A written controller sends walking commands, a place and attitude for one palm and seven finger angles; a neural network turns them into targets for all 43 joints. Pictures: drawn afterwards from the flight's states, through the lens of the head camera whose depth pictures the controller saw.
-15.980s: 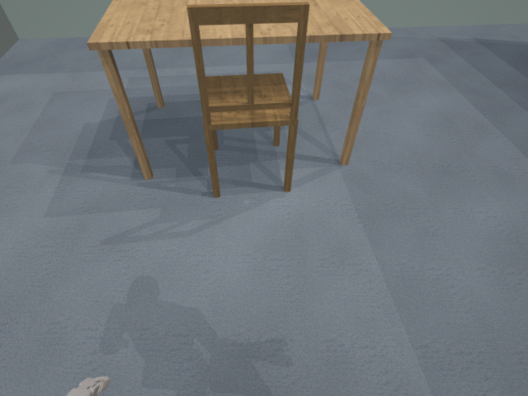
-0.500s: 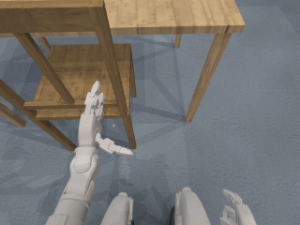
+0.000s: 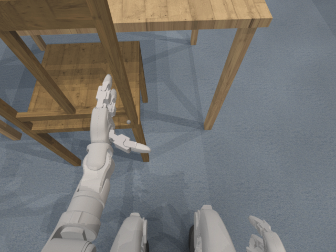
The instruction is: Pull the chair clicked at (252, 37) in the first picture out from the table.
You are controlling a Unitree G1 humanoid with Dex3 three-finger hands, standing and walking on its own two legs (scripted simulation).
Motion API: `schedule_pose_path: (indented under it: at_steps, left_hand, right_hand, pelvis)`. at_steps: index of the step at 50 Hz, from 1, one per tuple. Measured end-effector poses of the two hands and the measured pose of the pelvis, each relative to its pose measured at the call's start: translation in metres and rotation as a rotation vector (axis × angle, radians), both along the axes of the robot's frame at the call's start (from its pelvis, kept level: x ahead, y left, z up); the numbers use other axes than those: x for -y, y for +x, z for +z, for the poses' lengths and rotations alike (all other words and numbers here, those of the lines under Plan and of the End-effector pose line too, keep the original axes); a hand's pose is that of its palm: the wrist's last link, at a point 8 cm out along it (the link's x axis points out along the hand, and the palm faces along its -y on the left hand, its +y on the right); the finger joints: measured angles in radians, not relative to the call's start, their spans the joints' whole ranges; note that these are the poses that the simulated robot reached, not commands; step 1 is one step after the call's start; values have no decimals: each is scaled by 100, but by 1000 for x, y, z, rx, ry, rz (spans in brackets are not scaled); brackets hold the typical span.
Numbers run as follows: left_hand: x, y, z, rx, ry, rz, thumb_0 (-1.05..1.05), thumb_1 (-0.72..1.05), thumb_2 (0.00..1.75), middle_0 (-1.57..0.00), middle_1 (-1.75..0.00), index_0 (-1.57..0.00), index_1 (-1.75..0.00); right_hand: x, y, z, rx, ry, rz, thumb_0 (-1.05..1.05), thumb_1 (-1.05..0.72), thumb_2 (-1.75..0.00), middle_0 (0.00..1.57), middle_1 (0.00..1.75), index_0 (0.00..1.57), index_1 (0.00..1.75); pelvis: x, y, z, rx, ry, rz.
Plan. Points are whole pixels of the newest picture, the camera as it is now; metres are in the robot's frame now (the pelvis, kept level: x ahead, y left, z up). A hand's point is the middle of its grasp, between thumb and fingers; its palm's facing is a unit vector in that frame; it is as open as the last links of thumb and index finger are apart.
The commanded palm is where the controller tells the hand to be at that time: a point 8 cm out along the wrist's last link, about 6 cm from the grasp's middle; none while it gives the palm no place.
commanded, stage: push the fingers through the gap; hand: left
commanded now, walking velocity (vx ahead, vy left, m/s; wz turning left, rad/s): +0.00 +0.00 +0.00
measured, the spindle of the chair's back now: (46, 80) +0.52 +0.30 +0.04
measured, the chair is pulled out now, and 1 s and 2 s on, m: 0.00 0.00 0.00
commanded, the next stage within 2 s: hook a spindle and tug to test in 1.20 s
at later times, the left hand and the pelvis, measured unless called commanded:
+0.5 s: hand (129, 105) +0.45 +0.09 +0.03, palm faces +0.03 -1.00 -0.02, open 16.9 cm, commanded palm +0.43 +0.15 +0.03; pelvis +0.00 +0.00 +0.00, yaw -1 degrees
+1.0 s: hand (131, 91) +0.49 +0.09 +0.03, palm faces +0.04 -1.00 -0.02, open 16.9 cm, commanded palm +0.45 +0.14 +0.03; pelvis +0.00 +0.01 +0.00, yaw -2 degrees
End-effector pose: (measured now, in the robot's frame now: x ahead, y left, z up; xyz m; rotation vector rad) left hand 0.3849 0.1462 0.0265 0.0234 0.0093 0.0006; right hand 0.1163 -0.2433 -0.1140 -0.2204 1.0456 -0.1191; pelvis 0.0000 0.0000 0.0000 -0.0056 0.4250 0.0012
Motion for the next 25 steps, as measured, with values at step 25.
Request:
schedule_pose_path:
  at_steps: [25]
  left_hand:
    - [-1,43,1,13,1,31,-1,-50,30,-6,-8,-7,-8]
  right_hand:
    - [8,-44,-1,-115,-23,-57,1,-91,-90,20,30,20,30]
  pelvis:
    - [-2,-1,1,-21,-2,-11]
